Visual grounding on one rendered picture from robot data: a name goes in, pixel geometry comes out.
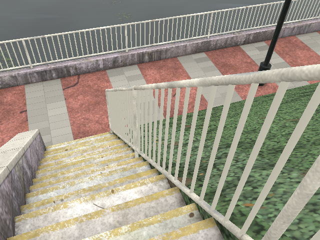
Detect stairs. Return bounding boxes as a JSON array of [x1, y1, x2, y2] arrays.
[[7, 131, 224, 240]]

